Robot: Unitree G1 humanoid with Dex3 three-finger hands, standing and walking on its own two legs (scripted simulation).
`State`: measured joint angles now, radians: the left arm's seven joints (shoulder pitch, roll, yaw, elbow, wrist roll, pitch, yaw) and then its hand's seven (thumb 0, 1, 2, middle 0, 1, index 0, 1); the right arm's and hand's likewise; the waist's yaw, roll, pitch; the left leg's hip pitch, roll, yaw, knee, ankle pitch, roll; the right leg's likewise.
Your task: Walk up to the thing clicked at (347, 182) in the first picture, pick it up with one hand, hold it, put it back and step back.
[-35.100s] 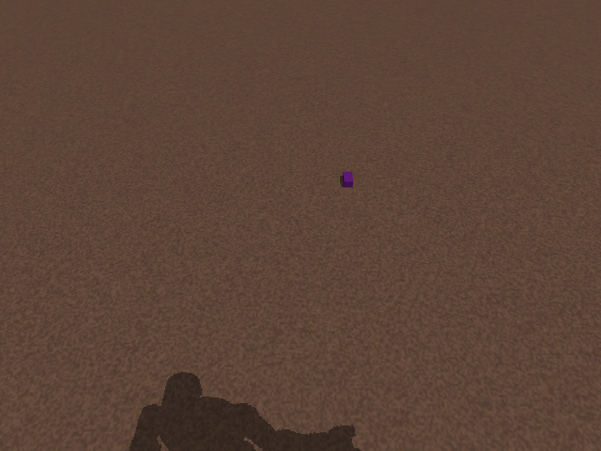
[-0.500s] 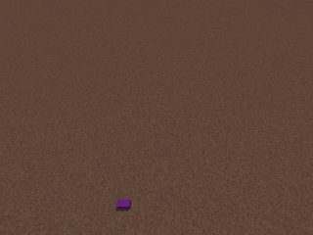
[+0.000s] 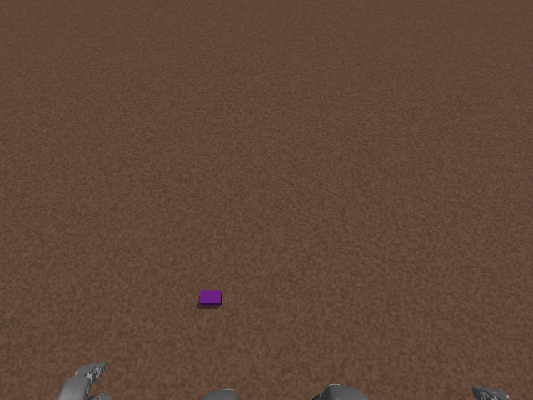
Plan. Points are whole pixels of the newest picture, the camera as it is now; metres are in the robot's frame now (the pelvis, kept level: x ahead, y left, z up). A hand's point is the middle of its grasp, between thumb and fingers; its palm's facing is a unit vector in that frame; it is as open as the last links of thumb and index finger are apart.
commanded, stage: step back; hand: left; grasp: from above
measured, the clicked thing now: (211, 297) +0.49 +0.21 -0.74
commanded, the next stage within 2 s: none
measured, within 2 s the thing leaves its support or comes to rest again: neither
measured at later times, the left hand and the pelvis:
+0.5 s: hand out of the picture -0.01 +0.27 -0.15, palm faces -0.09 -0.91 -0.39, open 7.4 cm; pelvis -0.11 +0.01 -0.01, yaw -5 degrees
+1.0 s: hand out of the picture -0.13 +0.29 -0.15, palm faces -0.02 -0.93 -0.37, open 7.4 cm; pelvis -0.26 +0.02 +0.00, yaw -2 degrees
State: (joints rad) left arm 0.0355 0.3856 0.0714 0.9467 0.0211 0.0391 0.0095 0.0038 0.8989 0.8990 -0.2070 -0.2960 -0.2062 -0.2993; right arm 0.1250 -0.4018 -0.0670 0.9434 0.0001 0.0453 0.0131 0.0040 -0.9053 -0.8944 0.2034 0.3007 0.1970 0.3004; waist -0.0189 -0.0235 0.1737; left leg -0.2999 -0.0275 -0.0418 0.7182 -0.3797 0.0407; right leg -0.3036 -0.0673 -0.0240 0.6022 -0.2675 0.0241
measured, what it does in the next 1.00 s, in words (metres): walks backwards: right foot, then left foot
